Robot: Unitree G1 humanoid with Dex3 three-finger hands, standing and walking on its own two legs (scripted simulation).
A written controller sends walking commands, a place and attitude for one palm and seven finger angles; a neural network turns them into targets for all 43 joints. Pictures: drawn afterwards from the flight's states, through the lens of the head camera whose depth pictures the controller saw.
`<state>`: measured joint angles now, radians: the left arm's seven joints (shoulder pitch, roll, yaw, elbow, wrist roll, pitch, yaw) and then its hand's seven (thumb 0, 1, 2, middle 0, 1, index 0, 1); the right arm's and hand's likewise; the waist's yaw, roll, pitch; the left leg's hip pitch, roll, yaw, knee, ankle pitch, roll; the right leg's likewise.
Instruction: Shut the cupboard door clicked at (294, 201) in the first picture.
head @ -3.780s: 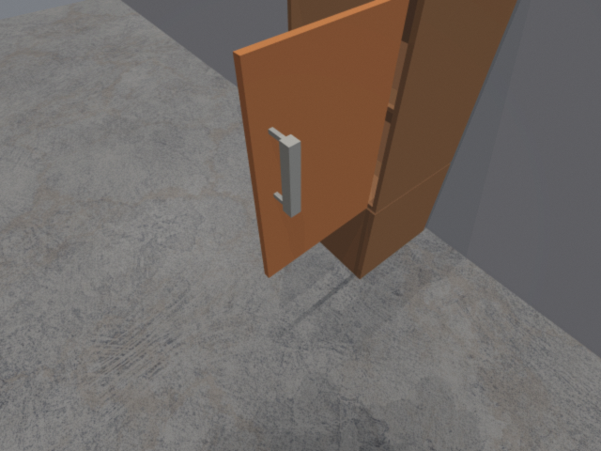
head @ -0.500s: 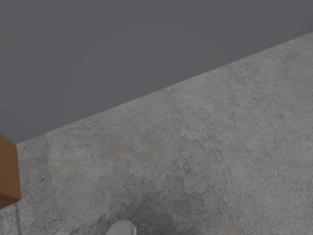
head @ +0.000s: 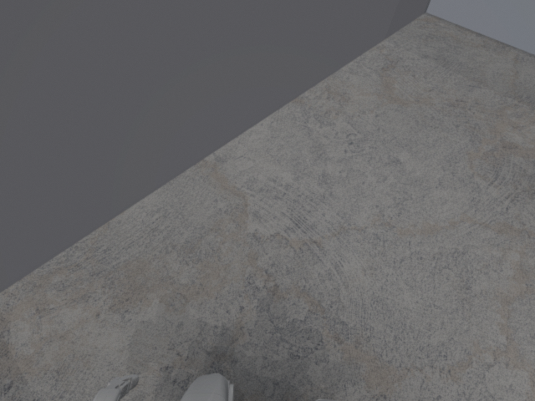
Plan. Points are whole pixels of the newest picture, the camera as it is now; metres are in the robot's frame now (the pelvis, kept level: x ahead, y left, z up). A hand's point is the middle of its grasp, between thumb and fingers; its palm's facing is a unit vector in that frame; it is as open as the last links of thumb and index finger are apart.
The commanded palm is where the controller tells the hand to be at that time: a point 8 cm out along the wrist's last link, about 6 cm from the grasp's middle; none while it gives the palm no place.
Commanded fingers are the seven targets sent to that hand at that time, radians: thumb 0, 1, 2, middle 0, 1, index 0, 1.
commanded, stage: walk around to get in front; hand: left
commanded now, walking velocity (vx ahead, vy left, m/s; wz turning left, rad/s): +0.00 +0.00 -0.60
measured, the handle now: out of the picture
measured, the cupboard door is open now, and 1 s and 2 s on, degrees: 92 92 92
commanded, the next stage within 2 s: walk to a spot facing it in 1.48 s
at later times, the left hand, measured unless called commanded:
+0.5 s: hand (190, 348) +0.21 +0.16 -0.16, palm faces -0.32 -0.92 -0.24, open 7.4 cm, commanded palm none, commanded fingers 0.00 0.90 0.90 -0.20 -0.30 -0.20 -0.30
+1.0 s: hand (280, 252) +0.40 +0.00 -0.15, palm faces -0.61 -0.78 -0.17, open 7.4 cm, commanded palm none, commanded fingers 0.00 0.90 0.90 -0.20 -0.30 -0.20 -0.30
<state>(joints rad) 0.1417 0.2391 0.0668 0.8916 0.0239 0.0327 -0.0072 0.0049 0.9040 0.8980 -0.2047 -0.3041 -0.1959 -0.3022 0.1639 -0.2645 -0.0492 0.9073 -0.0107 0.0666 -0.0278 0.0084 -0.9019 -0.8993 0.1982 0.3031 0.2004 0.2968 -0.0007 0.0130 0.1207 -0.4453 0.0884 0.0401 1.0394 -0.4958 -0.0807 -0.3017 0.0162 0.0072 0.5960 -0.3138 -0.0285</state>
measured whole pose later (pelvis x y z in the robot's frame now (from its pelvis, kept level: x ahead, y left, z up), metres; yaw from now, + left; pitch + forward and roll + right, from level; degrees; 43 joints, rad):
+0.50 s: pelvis +0.04 -0.02 -0.01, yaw -19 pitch +1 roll -1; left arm 0.14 0.27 0.08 0.89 0.03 0.03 -0.06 0.01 0.91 0.90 -0.20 -0.30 -0.19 -0.30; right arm 0.27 -0.25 -0.03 0.89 -0.03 0.02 -0.01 0.01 -0.90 -0.90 0.20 0.30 0.20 0.30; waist 0.00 0.02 0.07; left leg -0.27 0.18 0.16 0.70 -0.46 -0.07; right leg -0.29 -0.03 -0.09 0.58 -0.33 0.00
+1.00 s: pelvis +0.19 -0.09 +0.01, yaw -37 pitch +2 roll -1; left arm 0.10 0.23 0.07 0.94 0.03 0.02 -0.07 0.01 0.91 0.90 -0.20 -0.30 -0.19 -0.30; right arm 0.35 -0.18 -0.01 0.96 -0.04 -0.06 -0.01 0.00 -0.90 -0.90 0.20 0.30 0.20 0.30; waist -0.01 -0.02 0.09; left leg -0.14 0.14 0.23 0.43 -0.30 -0.05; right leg -0.53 -0.07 -0.10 0.89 -0.30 0.00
